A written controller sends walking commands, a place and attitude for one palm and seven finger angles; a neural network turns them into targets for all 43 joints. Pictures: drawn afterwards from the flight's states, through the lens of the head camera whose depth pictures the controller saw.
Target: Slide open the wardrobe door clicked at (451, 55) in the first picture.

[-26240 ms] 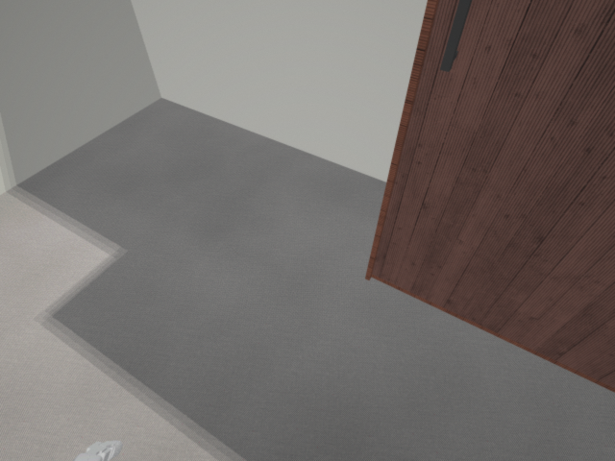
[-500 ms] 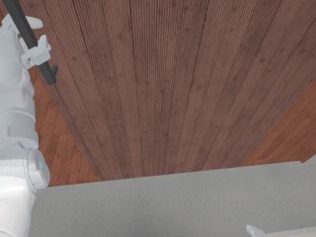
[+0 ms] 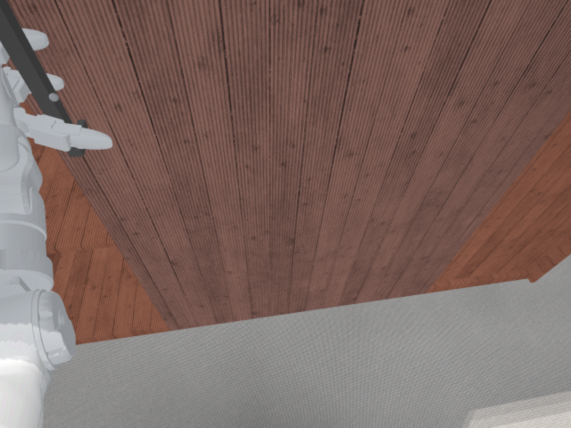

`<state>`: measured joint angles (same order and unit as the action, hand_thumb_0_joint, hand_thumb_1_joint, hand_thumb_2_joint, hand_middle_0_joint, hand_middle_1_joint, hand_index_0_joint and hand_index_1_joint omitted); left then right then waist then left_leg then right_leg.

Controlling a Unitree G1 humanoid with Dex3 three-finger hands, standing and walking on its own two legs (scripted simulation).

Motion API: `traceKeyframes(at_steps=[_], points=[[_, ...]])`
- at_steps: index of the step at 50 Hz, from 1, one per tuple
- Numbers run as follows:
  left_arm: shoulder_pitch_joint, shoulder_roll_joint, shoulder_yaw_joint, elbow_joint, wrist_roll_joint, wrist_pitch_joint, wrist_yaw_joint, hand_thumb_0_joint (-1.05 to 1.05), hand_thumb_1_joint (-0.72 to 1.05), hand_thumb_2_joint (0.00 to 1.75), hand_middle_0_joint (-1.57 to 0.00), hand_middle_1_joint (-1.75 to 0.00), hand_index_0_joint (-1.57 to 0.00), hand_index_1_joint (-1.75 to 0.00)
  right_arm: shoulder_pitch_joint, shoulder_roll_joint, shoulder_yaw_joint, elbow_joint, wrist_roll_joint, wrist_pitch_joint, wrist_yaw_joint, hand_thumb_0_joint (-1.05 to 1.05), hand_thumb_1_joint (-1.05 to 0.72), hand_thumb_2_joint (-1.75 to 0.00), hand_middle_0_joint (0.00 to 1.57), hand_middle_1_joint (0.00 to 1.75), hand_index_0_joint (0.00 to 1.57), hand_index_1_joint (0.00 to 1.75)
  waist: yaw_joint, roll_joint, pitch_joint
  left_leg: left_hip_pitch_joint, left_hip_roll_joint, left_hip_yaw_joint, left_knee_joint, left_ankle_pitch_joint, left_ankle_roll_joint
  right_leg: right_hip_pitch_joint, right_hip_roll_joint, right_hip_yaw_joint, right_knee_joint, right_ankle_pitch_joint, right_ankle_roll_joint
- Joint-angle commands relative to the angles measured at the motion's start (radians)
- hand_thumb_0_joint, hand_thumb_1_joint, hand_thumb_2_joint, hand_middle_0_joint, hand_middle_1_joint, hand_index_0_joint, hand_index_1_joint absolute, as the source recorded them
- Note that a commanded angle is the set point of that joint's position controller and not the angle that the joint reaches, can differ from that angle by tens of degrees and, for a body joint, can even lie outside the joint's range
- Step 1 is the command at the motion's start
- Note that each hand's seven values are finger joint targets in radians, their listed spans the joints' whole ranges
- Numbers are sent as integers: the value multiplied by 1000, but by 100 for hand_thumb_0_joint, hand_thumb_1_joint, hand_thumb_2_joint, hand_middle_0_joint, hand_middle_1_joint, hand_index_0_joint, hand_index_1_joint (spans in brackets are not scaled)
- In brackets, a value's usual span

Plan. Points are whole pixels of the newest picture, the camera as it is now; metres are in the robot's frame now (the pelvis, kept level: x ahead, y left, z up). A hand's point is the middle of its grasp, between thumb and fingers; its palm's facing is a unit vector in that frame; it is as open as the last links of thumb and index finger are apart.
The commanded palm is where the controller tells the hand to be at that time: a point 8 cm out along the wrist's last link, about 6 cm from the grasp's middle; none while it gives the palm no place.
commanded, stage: slip the hand off the handle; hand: left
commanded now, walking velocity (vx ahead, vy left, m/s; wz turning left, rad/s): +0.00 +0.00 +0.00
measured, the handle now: (32, 52) +0.48 +0.31 +0.26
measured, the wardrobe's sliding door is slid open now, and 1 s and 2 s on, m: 0.43 0.43 0.43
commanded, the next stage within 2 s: draw the hand back to the body in 1.38 s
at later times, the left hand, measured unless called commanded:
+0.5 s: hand (25, 99) +0.45 +0.33 +0.23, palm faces +0.44 -0.88 -0.18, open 14.3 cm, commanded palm +0.40 +0.38 +0.23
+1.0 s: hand out of the picture +0.41 +0.36 +0.22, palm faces +0.43 -0.88 -0.18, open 14.7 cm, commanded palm +0.35 +0.39 +0.23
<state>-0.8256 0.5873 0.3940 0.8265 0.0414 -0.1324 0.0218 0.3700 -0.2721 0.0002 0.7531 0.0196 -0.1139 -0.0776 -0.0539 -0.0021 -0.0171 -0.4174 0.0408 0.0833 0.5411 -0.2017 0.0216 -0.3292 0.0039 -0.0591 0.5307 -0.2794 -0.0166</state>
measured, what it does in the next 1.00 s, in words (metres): stands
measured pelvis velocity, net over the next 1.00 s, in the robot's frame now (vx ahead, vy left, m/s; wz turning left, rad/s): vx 0.03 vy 0.00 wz -0.01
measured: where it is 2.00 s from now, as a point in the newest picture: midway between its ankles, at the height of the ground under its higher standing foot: outside the picture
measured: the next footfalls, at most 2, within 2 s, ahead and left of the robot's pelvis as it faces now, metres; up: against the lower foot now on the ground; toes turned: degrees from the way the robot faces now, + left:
none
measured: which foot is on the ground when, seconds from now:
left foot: down 0.00-1.00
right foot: down 0.00-1.00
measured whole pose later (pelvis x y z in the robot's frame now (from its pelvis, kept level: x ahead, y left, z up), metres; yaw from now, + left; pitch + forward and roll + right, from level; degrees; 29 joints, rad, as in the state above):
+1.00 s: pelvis +0.03 +0.00 +0.00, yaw -1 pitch +6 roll -1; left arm -0.51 0.66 0.59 0.57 -0.10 -0.06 -0.19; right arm 0.36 -0.28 0.01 0.67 0.05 -0.05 -0.11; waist -0.03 0.02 -0.06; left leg -0.42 0.05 0.09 0.58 -0.26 0.02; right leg -0.32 0.01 -0.05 0.54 -0.32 -0.01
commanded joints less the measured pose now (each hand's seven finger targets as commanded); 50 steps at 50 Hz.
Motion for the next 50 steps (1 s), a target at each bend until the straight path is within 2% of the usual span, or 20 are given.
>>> traceKeyframes(at_steps=[1,4,5,6,7,9,12,14,16,20,22,30,32,35,39,42,43,45,48,50], points=[[-451,229,5,-326,-39,-24,9,0,-55,20,-25,-115,-25,-115,-34,-156,-54,-130,5,-46,-14,0,-90,-90,20,30,20,30,9,89,-336,327,-1,-79,-52,159,22,-27,8,30,-93,157,-11],[-375,239,41,-383,-51,5,19,0,-55,20,-25,-115,-25,-115,-41,-153,-51,-137,6,-43,-16,0,-90,-90,20,30,20,30,28,78,-344,341,1,-80,-46,226,20,-2,10,26,-85,208,-10],[-373,278,69,-314,-41,18,23,0,-55,20,-25,-115,-25,-115,-30,-158,-48,-123,5,-37,-20,0,-90,-90,20,30,20,30,15,33,-292,305,2,-80,-47,206,20,-15,8,23,-87,200,-6],[-376,270,59,-328,-36,22,22,0,-55,20,-25,-115,-25,-115,-35,-156,-45,-133,5,-33,-19,0,-90,-90,20,30,20,30,17,29,-281,284,-2,-77,-49,199,19,-9,5,23,-84,203,-4],[-385,272,56,-364,-31,22,20,0,-55,20,-25,-115,-25,-115,-46,-153,-47,-143,6,-32,-19,0,-90,-90,20,30,20,30,21,59,-312,301,-4,-76,-47,204,18,-7,3,24,-79,202,-5],[-345,326,112,-367,-25,31,23,0,-55,20,-25,-115,-25,-115,-44,-151,-46,-148,3,-25,-22,0,-90,-90,20,30,20,30,38,56,-346,306,-7,-68,-37,255,21,32,3,30,-70,259,-6],[-326,324,110,-320,-33,54,7,0,-55,20,-25,-115,-25,-115,-54,-146,-37,-161,11,-13,-27,0,-90,-90,20,30,20,30,33,27,-291,268,-7,-63,-40,220,19,21,1,28,-75,244,-1],[-333,368,136,-301,-27,53,-5,0,-55,20,-25,-115,-25,-115,-47,-149,-36,-163,11,-6,-32,0,-90,-90,20,30,20,30,36,33,-299,258,-9,-59,-33,231,21,32,0,33,-71,264,-1],[-365,347,99,-281,-18,54,-21,0,-55,20,-25,-115,-25,-115,-48,-145,-34,-168,13,-1,-34,0,-90,-90,20,30,20,30,17,43,-285,260,-12,-59,-29,218,20,7,-1,32,-72,252,0],[-344,443,182,-239,-34,37,-53,0,-55,20,-25,-115,-25,-115,-30,-152,-38,-173,11,11,-41,0,-90,-90,20,30,20,30,38,37,-326,229,-17,-50,-16,229,22,48,-3,43,-65,290,5],[-346,432,161,-225,-31,29,-72,0,-55,20,-25,-115,-25,-115,-31,-150,-35,-179,15,18,-40,0,-90,-90,20,30,20,30,29,53,-302,222,-18,-49,-12,229,21,28,-1,40,-62,289,4],[-335,559,229,-186,-38,-45,-154,0,-55,20,-25,-115,-25,-115,17,-171,-46,-166,14,36,-46,0,-90,-90,20,30,20,30,18,70,-352,203,-22,-43,13,229,32,40,7,57,-55,313,10],[-375,522,173,-172,-41,-56,-191,0,-55,20,-25,-115,-25,-115,19,-172,-45,-158,19,39,-49,0,-90,-90,20,30,20,30,-6,116,-318,219,-21,-46,16,205,32,-19,11,53,-64,270,8],[-364,546,183,-105,-62,-63,-230,0,-55,20,-25,-115,-25,-115,39,-179,-46,-143,22,43,-58,0,-90,-90,20,30,20,30,-9,111,-303,200,-21,-52,17,162,34,-38,12,58,-77,226,10],[-272,520,192,-215,-100,-80,-256,0,-55,20,-25,-115,-25,-115,28,-176,-49,-165,22,45,-55,0,-90,-90,20,30,20,30,26,156,-367,256,-20,-69,19,220,34,-23,21,46,-62,245,-3],[-168,473,210,-302,-147,-60,-248,0,-55,20,-25,-115,-25,-115,-1,-173,-51,-185,26,38,-51,0,-90,-90,20,30,20,30,43,134,-356,273,-18,-74,14,234,32,-25,27,36,-60,241,-2],[-120,492,245,-334,-160,-53,-241,0,-55,20,-25,-115,-25,-115,-6,-175,-51,-190,27,35,-53,0,-90,-90,20,30,20,30,59,118,-359,266,-16,-76,13,246,33,0,26,30,-57,253,-4],[-82,450,230,-427,-169,-19,-223,0,-55,20,-25,-115,-25,-115,-38,-165,-46,-212,31,25,-50,0,-90,-90,20,30,20,30,65,140,-349,276,-16,-76,2,242,30,-11,26,24,-52,241,-2],[7,492,303,-536,-169,26,-177,0,-55,20,-25,-115,-25,-115,-66,-164,-42,-231,27,11,-51,0,-90,-90,20,30,20,30,89,129,-347,270,-13,-74,-4,258,29,24,24,20,-48,252,-3],[23,460,295,-607,-166,50,-156,0,-55,20,-25,-115,-25,-115,-87,-151,-35,-242,27,1,-48,0,-90,-90,20,30,20,30,85,125,-338,275,-11,-78,-14,262,25,25,25,15,-43,253,-1]])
